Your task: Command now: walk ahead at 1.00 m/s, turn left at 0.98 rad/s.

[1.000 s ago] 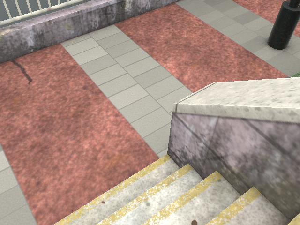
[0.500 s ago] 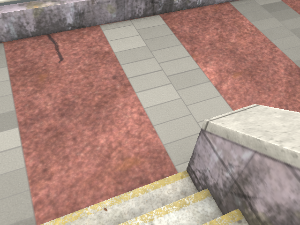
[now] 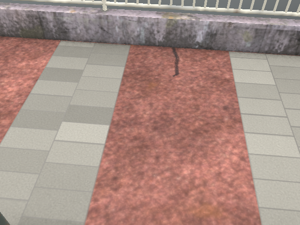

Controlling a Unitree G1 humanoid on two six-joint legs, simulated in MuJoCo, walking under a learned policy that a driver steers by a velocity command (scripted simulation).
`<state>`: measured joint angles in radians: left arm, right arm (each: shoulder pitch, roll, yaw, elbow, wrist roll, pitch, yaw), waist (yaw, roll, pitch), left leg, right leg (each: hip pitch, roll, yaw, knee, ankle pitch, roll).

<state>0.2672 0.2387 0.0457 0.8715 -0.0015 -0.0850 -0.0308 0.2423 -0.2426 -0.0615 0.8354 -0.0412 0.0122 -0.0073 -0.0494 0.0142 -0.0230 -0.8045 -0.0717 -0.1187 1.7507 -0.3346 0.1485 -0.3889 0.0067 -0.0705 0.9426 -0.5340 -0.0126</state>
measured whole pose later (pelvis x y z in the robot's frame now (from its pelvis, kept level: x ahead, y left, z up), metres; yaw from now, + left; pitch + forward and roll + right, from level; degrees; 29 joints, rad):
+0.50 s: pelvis +0.27 +0.10 -0.21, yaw +19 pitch -1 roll -2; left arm 0.37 0.21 0.04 0.91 0.05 -0.02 0.03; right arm 0.30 -0.22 -0.04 1.03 -0.01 -0.06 0.01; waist 0.07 0.00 0.02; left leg -0.37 -0.03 0.07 0.88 -0.51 0.09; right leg -0.72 -0.03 0.13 1.62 -0.38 -0.08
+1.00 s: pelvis +0.62 +0.16 -0.41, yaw -2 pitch +0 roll +0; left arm 0.60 0.18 0.02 0.99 -0.01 -0.06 0.02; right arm -0.01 -0.17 0.00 0.82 -0.07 -0.07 0.03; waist 0.10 0.02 -0.03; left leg -0.84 0.08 -0.12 0.99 0.30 -0.02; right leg -0.17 0.17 0.15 0.90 -0.71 -0.13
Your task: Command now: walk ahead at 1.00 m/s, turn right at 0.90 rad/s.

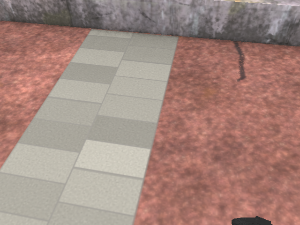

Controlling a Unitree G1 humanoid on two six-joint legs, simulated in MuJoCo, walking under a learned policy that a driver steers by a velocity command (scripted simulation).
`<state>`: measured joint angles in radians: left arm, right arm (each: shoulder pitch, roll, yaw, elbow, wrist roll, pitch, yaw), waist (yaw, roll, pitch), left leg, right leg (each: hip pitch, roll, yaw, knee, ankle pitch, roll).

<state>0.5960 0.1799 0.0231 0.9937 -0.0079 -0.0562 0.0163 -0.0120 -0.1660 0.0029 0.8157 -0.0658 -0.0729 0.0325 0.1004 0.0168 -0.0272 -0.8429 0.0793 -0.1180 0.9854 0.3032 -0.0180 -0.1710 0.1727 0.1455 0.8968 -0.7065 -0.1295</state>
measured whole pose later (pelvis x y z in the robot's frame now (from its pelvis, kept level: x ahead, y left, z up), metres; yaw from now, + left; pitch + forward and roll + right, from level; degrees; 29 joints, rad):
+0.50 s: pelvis +0.42 +0.04 -0.17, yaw -26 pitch +2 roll +3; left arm -0.09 0.28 0.03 0.68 0.03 -0.01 -0.07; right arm 0.55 -0.19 -0.05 1.06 -0.02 -0.10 -0.02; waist -0.05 -0.05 0.04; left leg 0.11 -0.04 0.26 0.38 -0.49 -0.01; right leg -0.79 -0.03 -0.13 0.93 -0.05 -0.17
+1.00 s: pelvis +0.85 -0.15 -0.17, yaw -31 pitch +2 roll +0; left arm 0.44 0.28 0.05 0.91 0.04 -0.10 0.02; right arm 0.07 -0.26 -0.02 0.73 -0.01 -0.05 0.05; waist 0.04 -0.01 0.05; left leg -0.62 -0.01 0.11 0.58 0.00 0.15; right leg 0.32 0.08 -0.10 0.18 -0.43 -0.07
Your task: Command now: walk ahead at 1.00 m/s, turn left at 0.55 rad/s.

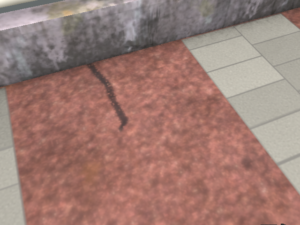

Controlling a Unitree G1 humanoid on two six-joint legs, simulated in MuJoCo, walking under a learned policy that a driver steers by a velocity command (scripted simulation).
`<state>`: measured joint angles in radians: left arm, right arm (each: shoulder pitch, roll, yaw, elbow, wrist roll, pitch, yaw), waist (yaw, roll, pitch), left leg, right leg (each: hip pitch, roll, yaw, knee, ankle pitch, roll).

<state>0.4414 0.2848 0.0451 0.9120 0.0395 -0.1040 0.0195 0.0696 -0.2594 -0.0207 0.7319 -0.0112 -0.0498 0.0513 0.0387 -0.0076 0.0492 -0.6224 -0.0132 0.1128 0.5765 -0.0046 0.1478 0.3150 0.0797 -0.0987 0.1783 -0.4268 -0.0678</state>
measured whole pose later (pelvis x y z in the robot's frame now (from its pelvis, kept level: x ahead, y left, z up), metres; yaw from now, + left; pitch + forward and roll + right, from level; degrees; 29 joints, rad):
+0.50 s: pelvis +0.43 +0.04 +0.00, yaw +26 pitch +2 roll +0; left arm 0.02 0.24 -0.03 0.59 0.04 -0.10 0.02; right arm 0.38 -0.34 -0.10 0.77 0.02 -0.01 -0.03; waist -0.11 0.02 0.10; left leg -0.29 -0.17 -0.16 1.25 -0.57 0.03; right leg -0.56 0.01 0.01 0.59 -0.10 0.00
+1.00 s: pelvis +0.51 +0.09 +0.03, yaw +50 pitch +0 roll -2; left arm 0.25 0.30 0.05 0.68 0.01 0.06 0.01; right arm 0.15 -0.27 -0.03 0.60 -0.02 0.05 0.01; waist 0.03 -0.04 0.05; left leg -0.34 -0.02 0.00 0.58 -0.24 0.05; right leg -0.47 -0.07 -0.09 1.04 -0.48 0.05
